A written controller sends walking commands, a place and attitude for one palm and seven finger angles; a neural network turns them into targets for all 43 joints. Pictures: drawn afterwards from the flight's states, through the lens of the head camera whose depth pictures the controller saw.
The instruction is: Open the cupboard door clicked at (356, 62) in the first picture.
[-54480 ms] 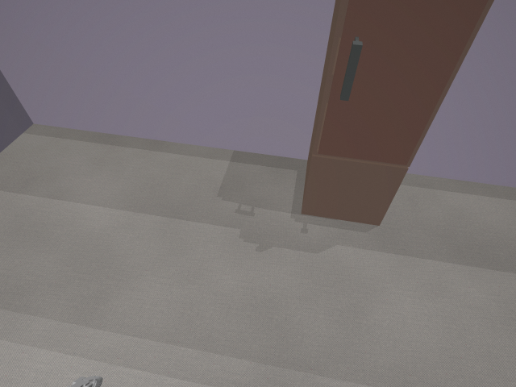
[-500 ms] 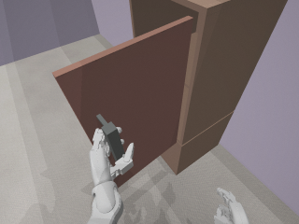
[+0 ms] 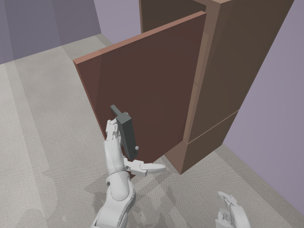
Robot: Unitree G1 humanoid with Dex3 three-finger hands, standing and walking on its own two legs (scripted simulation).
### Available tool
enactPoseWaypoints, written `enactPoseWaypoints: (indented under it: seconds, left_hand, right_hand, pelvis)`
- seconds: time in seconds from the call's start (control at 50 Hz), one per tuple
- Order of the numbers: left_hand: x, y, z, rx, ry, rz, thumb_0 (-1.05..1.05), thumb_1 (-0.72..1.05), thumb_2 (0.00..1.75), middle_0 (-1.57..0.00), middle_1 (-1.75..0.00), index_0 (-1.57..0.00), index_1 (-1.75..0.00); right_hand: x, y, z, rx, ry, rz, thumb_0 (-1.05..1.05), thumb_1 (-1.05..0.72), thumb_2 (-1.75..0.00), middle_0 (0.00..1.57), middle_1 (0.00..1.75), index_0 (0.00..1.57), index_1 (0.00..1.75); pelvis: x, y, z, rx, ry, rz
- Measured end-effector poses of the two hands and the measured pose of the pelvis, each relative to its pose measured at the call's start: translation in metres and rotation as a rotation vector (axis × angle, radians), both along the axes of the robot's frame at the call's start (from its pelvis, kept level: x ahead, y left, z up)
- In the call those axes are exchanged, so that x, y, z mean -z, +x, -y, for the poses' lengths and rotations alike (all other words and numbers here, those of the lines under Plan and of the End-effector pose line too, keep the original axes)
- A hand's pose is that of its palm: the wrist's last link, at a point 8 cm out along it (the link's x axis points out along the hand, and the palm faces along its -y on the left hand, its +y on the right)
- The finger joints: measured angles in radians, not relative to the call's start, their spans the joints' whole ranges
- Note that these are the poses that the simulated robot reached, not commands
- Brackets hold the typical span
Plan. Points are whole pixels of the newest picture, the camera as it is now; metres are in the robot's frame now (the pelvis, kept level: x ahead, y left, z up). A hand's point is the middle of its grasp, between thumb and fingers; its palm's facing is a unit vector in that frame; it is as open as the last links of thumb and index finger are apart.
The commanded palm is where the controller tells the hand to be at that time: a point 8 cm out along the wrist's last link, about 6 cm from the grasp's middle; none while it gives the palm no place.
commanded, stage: open thumb and fingers to let go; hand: left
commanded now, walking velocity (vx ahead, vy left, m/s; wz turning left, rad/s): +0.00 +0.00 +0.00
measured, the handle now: (123, 133) +0.35 +0.10 +0.07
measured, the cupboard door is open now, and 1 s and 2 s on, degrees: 94 96 96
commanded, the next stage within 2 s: slide the hand sideways off the handle in 0.06 s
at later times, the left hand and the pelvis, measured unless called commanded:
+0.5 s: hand (134, 160) +0.26 +0.06 +0.07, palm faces -0.12 -0.99 +0.01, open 16.4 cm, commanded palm +0.24 +0.11 +0.07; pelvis +0.00 +0.02 +0.00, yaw -1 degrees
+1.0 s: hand (118, 177) +0.23 +0.09 +0.07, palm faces -0.07 -1.00 -0.03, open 16.3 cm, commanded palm +0.20 +0.15 +0.07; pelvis +0.02 +0.01 -0.01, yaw +0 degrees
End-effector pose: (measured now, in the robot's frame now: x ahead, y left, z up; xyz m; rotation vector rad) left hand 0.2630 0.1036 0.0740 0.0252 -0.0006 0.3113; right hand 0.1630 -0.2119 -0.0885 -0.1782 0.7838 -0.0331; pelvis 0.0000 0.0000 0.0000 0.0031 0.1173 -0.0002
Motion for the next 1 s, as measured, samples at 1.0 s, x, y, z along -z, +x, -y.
enactPoseWaypoints:
  seconds: [1.0]
  left_hand:
    - [0.003,-0.054,-0.046,0.379,0.004,-0.04,-0.01,-0.5,0.3,-0.16,-0.3,-0.16,-0.3]
  right_hand:
    - [-0.012,0.031,-0.007,-0.006,0.012,0.143,0.02,-0.91,-0.9,0.2,0.3,0.2,0.3]
  pelvis:
    - [0.01,0.024,-0.01,0.007,-0.007,-0.048]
